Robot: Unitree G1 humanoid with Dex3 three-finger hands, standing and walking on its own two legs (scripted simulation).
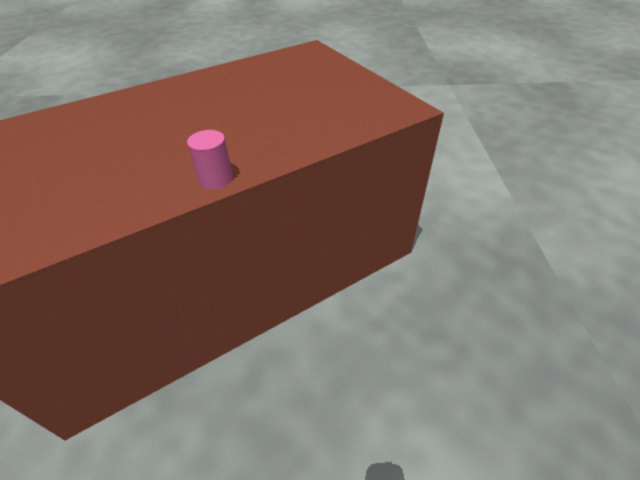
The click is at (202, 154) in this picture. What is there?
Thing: squat round
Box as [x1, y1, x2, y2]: [187, 130, 232, 188]
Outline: 196,132 188,138 187,143 200,184 207,188 218,188 224,186 231,180 232,174 223,135 215,130 203,130
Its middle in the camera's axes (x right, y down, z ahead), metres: -0.27 -0.19 +0.94
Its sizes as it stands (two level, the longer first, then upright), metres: 0.086 0.086 0.114
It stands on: a support 0.65 m high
